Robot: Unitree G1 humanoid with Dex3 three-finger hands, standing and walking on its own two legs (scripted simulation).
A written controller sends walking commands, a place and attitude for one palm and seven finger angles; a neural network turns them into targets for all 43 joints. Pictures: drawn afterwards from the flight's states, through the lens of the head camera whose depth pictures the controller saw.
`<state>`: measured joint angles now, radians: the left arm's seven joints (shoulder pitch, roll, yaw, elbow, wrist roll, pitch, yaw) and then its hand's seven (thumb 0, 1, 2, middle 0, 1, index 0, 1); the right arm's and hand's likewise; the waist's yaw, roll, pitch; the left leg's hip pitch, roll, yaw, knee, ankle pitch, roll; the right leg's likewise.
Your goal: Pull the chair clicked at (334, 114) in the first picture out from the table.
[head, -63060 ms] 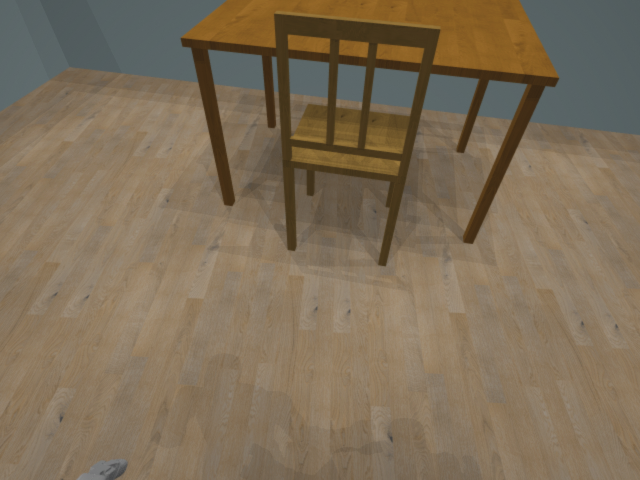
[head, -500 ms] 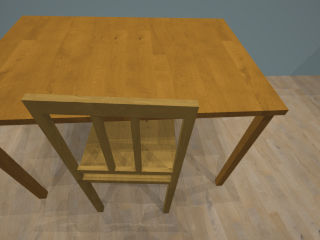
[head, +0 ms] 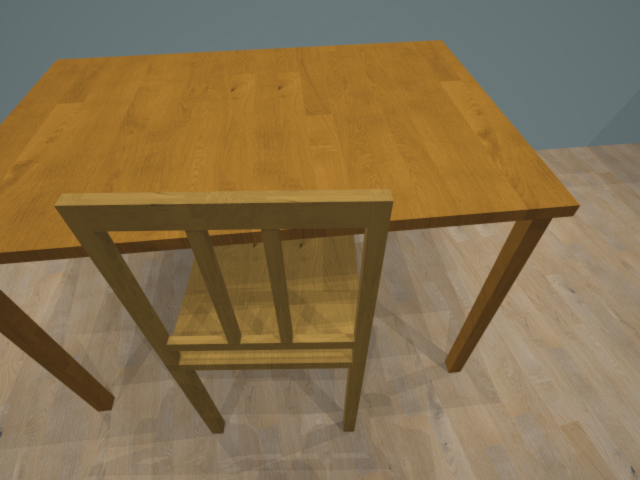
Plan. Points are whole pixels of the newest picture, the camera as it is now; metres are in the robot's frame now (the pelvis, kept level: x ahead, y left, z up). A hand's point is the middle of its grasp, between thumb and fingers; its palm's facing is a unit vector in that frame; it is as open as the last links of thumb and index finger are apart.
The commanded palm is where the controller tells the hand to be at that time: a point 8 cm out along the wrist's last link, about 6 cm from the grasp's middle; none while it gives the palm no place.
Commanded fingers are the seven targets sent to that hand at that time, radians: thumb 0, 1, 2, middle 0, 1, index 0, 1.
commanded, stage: come to a stop and stand still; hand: left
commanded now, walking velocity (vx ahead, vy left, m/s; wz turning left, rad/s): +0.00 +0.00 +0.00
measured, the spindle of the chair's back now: (218, 292) +0.41 +0.19 -0.05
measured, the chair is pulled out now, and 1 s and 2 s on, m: -0.09 -0.09 -0.09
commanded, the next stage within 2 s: look again from close up in 0.56 s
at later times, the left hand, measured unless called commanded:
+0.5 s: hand out of the picture +0.05 +0.15 -0.17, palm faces +0.02 -0.98 -0.19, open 7.3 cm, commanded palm none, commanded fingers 0.00 0.90 0.90 -0.20 -0.30 -0.20 -0.30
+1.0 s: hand out of the picture +0.04 +0.15 -0.16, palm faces +0.01 -0.98 -0.19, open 7.4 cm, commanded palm none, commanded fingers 0.00 0.90 0.90 -0.20 -0.30 -0.20 -0.30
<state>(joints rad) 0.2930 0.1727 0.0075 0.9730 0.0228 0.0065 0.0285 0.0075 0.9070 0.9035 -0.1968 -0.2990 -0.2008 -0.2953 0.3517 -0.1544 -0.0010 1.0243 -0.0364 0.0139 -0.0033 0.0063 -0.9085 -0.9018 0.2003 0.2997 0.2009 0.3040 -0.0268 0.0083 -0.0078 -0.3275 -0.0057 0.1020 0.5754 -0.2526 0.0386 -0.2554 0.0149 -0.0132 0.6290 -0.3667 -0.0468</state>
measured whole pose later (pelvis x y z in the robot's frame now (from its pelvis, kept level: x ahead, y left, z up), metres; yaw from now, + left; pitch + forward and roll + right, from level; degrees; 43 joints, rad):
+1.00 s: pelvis +0.04 -0.02 +0.01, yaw +0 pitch -1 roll +1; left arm 0.32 0.17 -0.02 1.06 0.00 -0.02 0.05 0.01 0.91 0.90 -0.20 -0.30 -0.20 -0.30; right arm 0.25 -0.14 0.01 1.15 -0.01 -0.02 -0.03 0.01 -0.91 -0.90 0.20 0.30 0.20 0.30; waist 0.00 -0.03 0.03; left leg -0.17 0.02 0.09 0.41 -0.22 0.00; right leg -0.07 0.05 -0.02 0.40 -0.31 -0.06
